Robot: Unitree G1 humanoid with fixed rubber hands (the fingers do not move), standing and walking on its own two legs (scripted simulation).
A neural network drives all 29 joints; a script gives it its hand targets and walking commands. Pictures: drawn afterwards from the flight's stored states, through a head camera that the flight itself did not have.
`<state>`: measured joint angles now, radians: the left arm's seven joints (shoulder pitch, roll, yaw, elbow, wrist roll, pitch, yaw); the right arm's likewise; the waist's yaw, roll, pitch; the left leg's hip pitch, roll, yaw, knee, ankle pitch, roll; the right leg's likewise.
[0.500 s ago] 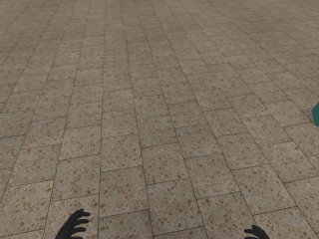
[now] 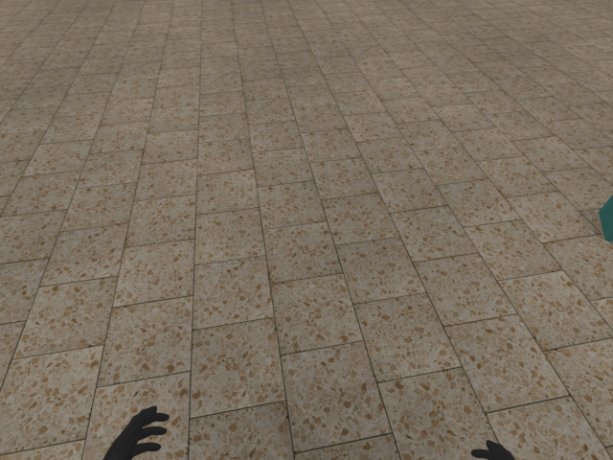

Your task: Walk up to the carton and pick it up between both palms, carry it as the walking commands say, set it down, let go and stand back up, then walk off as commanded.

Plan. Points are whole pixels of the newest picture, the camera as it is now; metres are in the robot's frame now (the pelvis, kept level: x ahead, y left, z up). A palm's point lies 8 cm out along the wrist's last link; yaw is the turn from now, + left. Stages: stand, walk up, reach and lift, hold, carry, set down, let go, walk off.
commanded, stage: stand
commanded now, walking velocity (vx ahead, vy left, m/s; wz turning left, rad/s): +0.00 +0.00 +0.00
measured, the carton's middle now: out of the picture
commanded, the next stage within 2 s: walk up in 1.56 s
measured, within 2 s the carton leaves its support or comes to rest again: neither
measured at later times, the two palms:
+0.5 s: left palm out of the picture +0.13 +0.26 -0.08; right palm out of the picture +0.11 -0.25 -0.10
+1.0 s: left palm out of the picture +0.12 +0.27 -0.09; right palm out of the picture +0.10 -0.25 -0.10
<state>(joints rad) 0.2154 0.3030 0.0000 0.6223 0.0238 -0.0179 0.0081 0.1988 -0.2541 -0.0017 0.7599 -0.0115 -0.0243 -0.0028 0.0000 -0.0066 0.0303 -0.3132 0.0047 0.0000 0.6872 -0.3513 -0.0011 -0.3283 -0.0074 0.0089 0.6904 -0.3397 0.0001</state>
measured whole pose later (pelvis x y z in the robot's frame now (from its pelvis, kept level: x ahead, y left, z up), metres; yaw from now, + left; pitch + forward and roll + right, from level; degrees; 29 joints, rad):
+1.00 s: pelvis -0.01 +0.00 +0.01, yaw +0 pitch -1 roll +0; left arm 0.19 0.30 0.00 0.73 0.02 -0.02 0.01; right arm 0.16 -0.26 0.00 0.86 -0.01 -0.03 0.00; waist 0.00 -0.01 0.03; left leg -0.31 0.00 0.00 0.63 -0.30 0.00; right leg -0.32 -0.01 0.01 0.62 -0.29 0.00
